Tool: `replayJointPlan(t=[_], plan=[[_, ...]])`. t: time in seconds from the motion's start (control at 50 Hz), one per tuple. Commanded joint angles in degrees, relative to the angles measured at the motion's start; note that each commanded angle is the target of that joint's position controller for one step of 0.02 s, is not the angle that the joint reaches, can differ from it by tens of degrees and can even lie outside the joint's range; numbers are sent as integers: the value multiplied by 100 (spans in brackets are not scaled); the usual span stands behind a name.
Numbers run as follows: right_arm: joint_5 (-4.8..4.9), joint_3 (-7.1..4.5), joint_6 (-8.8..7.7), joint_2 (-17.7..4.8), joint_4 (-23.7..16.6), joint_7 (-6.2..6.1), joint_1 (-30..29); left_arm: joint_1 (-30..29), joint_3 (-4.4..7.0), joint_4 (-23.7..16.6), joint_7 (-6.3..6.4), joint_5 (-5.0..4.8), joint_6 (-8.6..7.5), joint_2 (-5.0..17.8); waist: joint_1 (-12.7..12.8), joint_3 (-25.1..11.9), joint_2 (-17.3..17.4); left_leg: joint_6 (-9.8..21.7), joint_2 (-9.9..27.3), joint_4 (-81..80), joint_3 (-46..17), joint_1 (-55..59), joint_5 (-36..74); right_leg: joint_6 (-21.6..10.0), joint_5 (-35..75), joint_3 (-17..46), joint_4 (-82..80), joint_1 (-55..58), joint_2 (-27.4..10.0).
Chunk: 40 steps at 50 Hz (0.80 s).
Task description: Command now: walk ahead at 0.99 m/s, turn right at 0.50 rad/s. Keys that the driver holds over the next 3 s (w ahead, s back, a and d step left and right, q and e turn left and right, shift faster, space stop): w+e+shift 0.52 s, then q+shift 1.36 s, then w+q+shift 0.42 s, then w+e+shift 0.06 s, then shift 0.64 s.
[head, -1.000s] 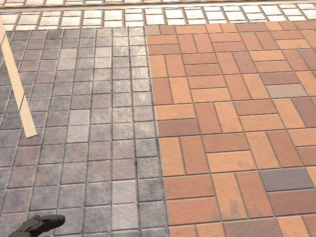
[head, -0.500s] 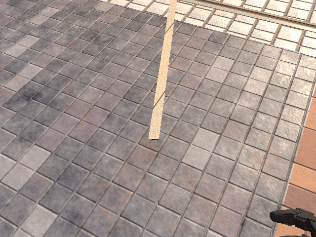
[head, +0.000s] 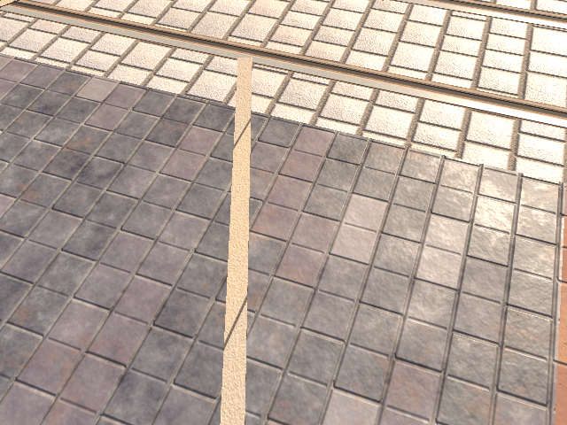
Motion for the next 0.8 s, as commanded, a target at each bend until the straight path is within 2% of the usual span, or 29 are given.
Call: replayJointPlan(t=[0.02, 0.04, 0.06, 0.08, 0.1, 0.14, 0.18, 0.22, 0.26, 0.32, 0.34, 0.36, 0.38, 0.4, 0.42, 0.44, 0.46, 0.48, 0.52, 0.56, 0.6, 0.64, 0.66, 0.68, 0.7, 0.74, 0.76, 0.78, 0.8], plan=[[66, 25, -295, -388, -1059, 77, -327, 2533, 656, 533, 128, -68, 177, 1728, 839, -2187, -1627, -198, -342, 6086, -849, -5468, 76, -1762, -2174, 5679, -1723, 5942, -1919], [67, 75, -377, -518, -1249, 56, -880, 2066, 657, 433, 138, -47, 134, 1552, 743, -1353, -862, -105, 82, 5836, -1161, -5857, 590, -1618, -2109, 5390, -2056, 5309, -1858], [15, 116, -433, -581, -1302, 67, -1149, 1984, 591, 518, 128, -82, 114, 1186, 562, -844, 37, -35, 408, 5185, -1174, -5638, 843, -1378, -1832, 4763, -2144, 4423, -1715], [-56, 156, -412, -489, -1373, 77, -1391, 1891, 543, 574, 157, -72, 88, 997, 371, -382, 301, -53, 604, 4659, -1110, -5373, 791, -1187, -1441, 4203, -2219, 3523, -1438], [-146, 186, -309, -413, -1500, 91, -1442, 1813, 463, 643, 190, -73, 60, 821, 92, -75, 283, -157, 687, 4353, -1099, -5109, 646, -1103, -1115, 3780, -2303, 2756, -1187], [-220, 254, -75, -291, -1622, 108, -1475, 1772, 440, 642, 177, -88, -53, 857, -171, 177, 98, -360, 863, 3536, -1002, -4881, 239, -1137, -889, 3298, -2465, 1872, -899], [-168, 343, -24, -231, -1966, 162, -2183, 1633, 497, 524, 170, -92, -140, 1039, -119, 496, 18, -541, 934, 2226, -662, -4521, 786, -1115, -744, 2916, -2884, 952, -639], [-17, 429, -47, -89, -2196, 249, -2796, 1545, 566, 429, 146, -104, -186, 1109, 75, 571, -183, -638, 839, 827, -481, -3734, 2089, -811, -503, 2627, -3103, 453, -352], [97, 407, -53, -107, -2206, 256, -2937, 1717, 636, 435, 78, -187, -224, 1218, 306, 311, -271, -609, 652, 186, -401, -3085, 3183, -550, 319, 2671, -3089, 741, -418], [87, 288, -85, -401, -2195, 176, -2900, 1991, 705, 466, 128, -195, -170, 1312, 411, 5, -356, -513, 492, -501, -543, -2996, 2894, -247, 1384, 2854, -2319, 2087, -565], [83, 200, -108, -580, -2082, 120, -2534, 2001, 730, 460, 159, -159, -151, 1419, 244, -305, -341, -457, 338, -570, -544, -2609, 2374, -130, 2237, 2852, -1663, 2437, -568], [87, 84, -140, -782, -1873, 50, -1763, 1912, 757, 449, 159, -113, -136, 1575, -197, -820, -233, -399, 238, -583, -470, -1801, 1817, 2, 2781, 2716, -559, 2528, -441], [44, -51, -169, -1042, -1636, -57, -633, 1653, 736, 380, 144, -81, -171, 1518, -835, -1359, -194, -301, 601, -326, -676, -488, 1326, 125, 2426, 2580, 915, 1855, -236], [-116, -204, -188, -1456, -1458, -178, 646, 1524, 510, 173, 170, -30, -238, 691, -1177, -2163, 726, -184, 2054, -453, -2189, 772, -922, 83, -466, 2153, 2956, 912, 70], [-216, -306, -129, -1914, -1515, -124, 9, 2276, 317, -255, 154, -350, -209, 181, -298, -2765, 2741, 413, 3373, -2026, -5744, 1296, -2359, 235, -2556, 1504, 4382, -605, 418], [-151, -260, -81, -1256, -1648, -87, -651, 1757, 335, -35, 225, -165, -71, 690, -352, -1735, 1369, 457, 3001, -2206, -5314, 492, -2983, 165, -1866, 1335, 4641, -1227, -177], [-99, -144, -72, -767, -1656, -65, -958, 1260, 386, -62, 170, -61, -14, 844, -397, -1045, 639, 374, 2691, -2015, -4019, -185, -1873, 194, -1388, 1188, 4314, -1249, -417], [-127, -96, -71, -555, -1514, -38, -956, 1002, 389, -71, 92, -26, 34, 813, -353, -633, 161, 300, 2427, -2001, -3094, -759, -507, 251, -1206, 1154, 4073, -1070, -604], [-54, -34, -145, -356, -1128, -37, -606, 713, 334, -254, -74, 76, 180, 550, -199, -250, 436, 146, 2089, -2057, -1915, -1278, 860, 309, -1177, 1125, 3857, -995, -853], [64, 64, -286, -62, -823, 59, -346, 412, 230, -485, -98, 118, 239, 253, -39, -20, 438, 182, 1928, -1940, -1317, -1482, 3649, 384, -1361, 1121, 3522, -1044, -727], [109, 53, -392, -211, -705, 130, -449, 115, 130, -700, -91, 143, 170, 157, 118, 98, 437, 279, 1771, -2116, -779, -1754, 5303, 489, -1111, 1076, 2469, -846, -435], [176, 31, -390, -371, -680, 158, -918, -28, 11, -729, -176, 122, 59, 117, 324, 150, 437, 175, 1210, -2345, -54, -2539, 5259, 534, -58, 573, 385, 509, -219], [560, -162, -372, -940, -787, 42, -1095, -221, 30, -756, -146, -271, -124, 115, 312, 47, 393, 417, 1309, -2278, -363, -2502, 5261, 639, 157, 546, 88, 924, -231], [623, -219, -377, -1186, -716, -12, -948, -333, 25, -802, -173, -249, -220, 277, 365, -103, 276, 490, 1524, -2276, -571, -2419, 5460, 632, 484, 620, -201, 1310, -185], [574, -264, -381, -1300, -631, -43, -781, -292, 84, -783, -167, -172, -260, 463, 450, -222, 264, 457, 1583, -2118, -683, -2220, 5716, 565, 756, 709, -423, 1640, -119], [528, -271, -310, -1285, -569, -48, -742, 506, 252, -489, -42, 27, -249, 838, 930, -671, 314, 139, 1350, -937, -668, -2008, 5985, 331, 1617, 787, -983, 2756, -74], [481, -217, -290, -1119, -624, -34, -648, 936, 334, -366, 65, 161, -202, 1088, 1100, -995, 294, -110, 1042, 99, -663, -2553, 5298, 198, 2845, 1035, -890, 3770, -487], [257, -33, -257, -526, -812, 9, -351, 1357, 381, -343, 211, 332, -125, 1521, 985, -1862, -1024, -482, 329, 2552, -410, -3944, 862, -380, 6375, 2278, -89, 5417, -2144], [402, 59, -188, -306, -632, 34, 721, 1391, 276, -573, 198, 373, -57, 1276, 734, -3500, -1617, -598, -17, 4403, -1365, -4512, -1739, -1320, 7260, 3653, 26, 6343, -3381]])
